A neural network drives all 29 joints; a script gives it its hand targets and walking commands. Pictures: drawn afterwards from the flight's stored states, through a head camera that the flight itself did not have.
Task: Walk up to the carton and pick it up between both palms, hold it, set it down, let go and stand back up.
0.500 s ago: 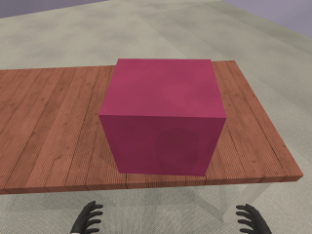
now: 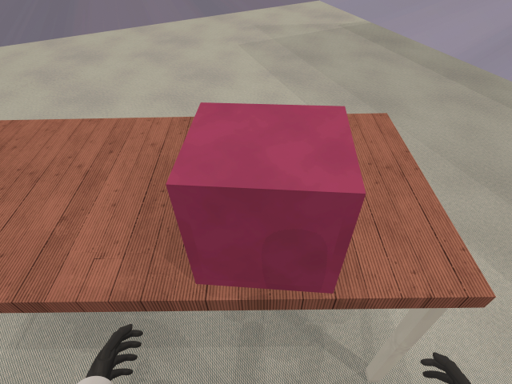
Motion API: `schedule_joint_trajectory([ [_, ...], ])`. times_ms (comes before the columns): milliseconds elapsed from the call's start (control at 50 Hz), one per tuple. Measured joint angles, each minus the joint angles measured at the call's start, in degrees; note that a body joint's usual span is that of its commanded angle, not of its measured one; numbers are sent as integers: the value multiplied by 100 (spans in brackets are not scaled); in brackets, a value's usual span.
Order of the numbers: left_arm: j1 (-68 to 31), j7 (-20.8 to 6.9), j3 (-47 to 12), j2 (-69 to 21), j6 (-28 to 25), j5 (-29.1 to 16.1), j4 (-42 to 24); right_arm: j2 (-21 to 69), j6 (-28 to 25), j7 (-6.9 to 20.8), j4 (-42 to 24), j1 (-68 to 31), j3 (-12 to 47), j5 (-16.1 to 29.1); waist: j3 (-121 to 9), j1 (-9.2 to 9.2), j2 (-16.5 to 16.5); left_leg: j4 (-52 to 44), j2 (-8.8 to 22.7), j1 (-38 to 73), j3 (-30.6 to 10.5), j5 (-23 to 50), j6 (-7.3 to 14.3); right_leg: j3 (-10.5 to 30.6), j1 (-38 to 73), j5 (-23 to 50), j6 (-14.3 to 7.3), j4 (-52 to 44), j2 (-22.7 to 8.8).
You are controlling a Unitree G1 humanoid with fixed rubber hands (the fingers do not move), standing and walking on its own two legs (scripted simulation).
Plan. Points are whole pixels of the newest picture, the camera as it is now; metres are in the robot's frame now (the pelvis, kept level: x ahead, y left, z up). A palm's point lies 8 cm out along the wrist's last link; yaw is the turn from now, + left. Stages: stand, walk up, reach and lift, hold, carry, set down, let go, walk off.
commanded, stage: stand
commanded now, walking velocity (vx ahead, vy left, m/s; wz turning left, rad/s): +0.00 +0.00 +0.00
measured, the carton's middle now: (267, 198) +0.45 +0.02 +0.05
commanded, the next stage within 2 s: none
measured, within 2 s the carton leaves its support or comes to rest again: neither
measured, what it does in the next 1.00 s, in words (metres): stands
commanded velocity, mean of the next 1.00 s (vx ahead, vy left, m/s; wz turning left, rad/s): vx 0.00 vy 0.00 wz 0.00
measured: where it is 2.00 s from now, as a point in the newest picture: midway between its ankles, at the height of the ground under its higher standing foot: outside the picture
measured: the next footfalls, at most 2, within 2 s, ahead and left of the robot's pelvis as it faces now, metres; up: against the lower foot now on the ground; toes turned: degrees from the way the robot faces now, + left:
none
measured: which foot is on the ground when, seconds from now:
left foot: down 0.00-1.00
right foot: down 0.00-1.00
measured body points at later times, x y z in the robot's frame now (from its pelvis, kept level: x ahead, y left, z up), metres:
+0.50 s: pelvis -0.03 +0.01 +0.00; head -0.04 +0.01 +0.45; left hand +0.08 +0.33 -0.10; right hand +0.08 -0.31 -0.10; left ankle +0.00 +0.13 -0.74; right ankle -0.02 -0.10 -0.74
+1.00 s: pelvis -0.01 +0.02 +0.00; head -0.01 +0.02 +0.45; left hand +0.10 +0.34 -0.11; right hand +0.10 -0.30 -0.10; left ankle +0.00 +0.13 -0.74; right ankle -0.02 -0.10 -0.74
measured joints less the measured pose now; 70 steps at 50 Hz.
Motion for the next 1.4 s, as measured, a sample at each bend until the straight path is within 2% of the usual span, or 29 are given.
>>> schedule_joint_trajectory([
  [120, 150, -10, 67, 457, -165, 30, 486, -480, 187, 115, 102, 181, -137, 6, -77, 41, 15, -5, -42, -203, 35, 111, 42, 32, -258, 66, 15, 94, -42],
  [500, 116, -84, -292, 611, -312, -6, 1635, -562, 348, 163, 781, 111, 80, 17, -48, -2, 61, -288, -135, -223, 128, 395, 140, 124, -363, 306, 102, -54, -136],
  [660, 29, -38, -350, 667, -303, -37, 1871, -503, 376, 168, 1023, -29, 143, 55, 21, -63, 23, -380, -168, -230, 114, 439, 155, 110, -372, 320, 125, -116, -169],
  [1120, -248, 15, -378, 581, -270, -47, 2281, -523, 415, 42, 1378, -378, 115, 84, 93, -23, -9, -478, -201, 6, 158, 341, 207, 155, -94, 302, 180, -333, -205],
  [1400, -274, 36, -337, 613, -249, -63, 2387, -530, 399, 76, 1476, -404, 64, 109, 62, -24, 31, -559, -221, 92, 167, 346, 216, 163, -3, 309, 199, -425, -227],
])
